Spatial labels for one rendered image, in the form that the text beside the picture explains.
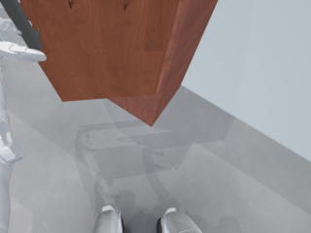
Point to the left robot forearm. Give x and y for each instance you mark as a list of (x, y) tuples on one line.
[(4, 116)]

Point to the cupboard door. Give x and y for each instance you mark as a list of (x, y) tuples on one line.
[(99, 49)]

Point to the robot right shin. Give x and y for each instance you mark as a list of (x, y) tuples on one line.
[(169, 211)]

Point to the right robot thigh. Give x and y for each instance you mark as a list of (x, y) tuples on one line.
[(178, 222)]

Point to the handle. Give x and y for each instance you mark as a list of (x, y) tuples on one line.
[(17, 15)]

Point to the left robot hand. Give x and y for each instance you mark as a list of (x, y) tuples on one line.
[(12, 51)]

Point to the robot left upper arm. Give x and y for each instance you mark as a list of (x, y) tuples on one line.
[(11, 150)]

